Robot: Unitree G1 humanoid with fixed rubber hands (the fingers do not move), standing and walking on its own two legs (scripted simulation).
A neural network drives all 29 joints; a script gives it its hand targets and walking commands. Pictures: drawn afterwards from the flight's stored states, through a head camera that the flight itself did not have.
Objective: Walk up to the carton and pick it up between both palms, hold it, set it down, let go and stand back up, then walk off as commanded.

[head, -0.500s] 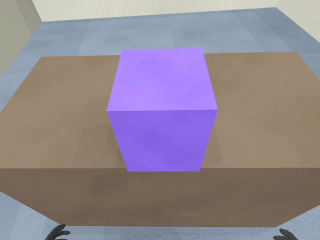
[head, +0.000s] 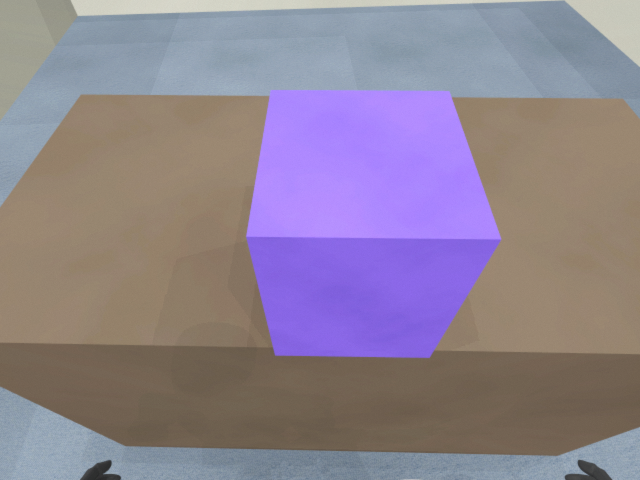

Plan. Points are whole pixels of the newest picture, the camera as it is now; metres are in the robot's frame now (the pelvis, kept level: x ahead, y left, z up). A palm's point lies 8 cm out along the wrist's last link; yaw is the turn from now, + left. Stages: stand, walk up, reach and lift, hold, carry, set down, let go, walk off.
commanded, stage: walk up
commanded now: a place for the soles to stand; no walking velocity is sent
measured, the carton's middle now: (355, 233) +0.37 -0.02 +0.11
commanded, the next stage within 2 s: none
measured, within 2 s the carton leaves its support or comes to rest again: neither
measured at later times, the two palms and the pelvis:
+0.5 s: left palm out of the picture +0.12 +0.34 -0.12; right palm out of the picture +0.12 -0.30 -0.10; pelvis +0.01 +0.02 -0.01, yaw +1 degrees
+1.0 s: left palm out of the picture +0.07 +0.28 -0.12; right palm out of the picture +0.07 -0.37 -0.09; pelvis -0.02 -0.03 -0.01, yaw -1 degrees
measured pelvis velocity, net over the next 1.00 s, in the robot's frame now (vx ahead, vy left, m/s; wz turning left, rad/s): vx -0.02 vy -0.03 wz -0.01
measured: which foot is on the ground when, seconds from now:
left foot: down 0.00-0.18, up 0.20-0.30, down 0.32-0.96, up 0.98-1.00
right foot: down 0.00-0.68, up 0.70-0.92, down 0.94-1.00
